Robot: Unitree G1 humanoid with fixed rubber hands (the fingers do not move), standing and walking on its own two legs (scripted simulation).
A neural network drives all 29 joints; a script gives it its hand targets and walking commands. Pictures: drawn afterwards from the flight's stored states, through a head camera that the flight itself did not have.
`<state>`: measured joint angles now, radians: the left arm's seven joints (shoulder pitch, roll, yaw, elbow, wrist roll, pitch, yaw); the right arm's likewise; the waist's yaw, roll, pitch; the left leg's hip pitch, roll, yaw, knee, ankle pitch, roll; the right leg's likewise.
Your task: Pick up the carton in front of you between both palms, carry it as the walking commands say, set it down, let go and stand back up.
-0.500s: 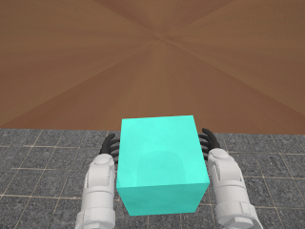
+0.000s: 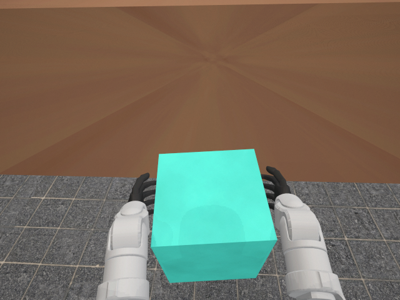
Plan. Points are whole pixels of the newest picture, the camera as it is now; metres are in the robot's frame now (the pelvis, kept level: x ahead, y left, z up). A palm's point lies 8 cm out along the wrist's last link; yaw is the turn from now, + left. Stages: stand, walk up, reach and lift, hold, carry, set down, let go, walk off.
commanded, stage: hold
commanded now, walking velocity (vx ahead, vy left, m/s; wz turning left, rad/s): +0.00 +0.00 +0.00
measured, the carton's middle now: (209, 219) +0.29 +0.00 -0.02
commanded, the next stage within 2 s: carry in 0.44 s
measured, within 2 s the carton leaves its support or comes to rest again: neither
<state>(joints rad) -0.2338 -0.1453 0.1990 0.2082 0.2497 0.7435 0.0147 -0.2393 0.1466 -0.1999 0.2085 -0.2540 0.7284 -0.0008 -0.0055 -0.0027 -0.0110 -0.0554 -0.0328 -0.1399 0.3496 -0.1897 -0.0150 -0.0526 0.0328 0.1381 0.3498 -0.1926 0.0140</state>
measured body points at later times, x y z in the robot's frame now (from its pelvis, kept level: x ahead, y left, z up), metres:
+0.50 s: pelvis -0.01 +0.00 +0.00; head -0.05 +0.00 +0.44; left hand +0.30 +0.15 +0.04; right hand +0.30 -0.15 +0.04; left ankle +0.01 +0.13 -0.75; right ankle +0.01 -0.13 -0.75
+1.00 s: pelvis +0.17 +0.00 -0.02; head +0.16 -0.01 +0.43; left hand +0.44 +0.13 +0.06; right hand +0.42 -0.17 +0.05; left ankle +0.02 +0.13 -0.75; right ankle +0.18 -0.08 -0.74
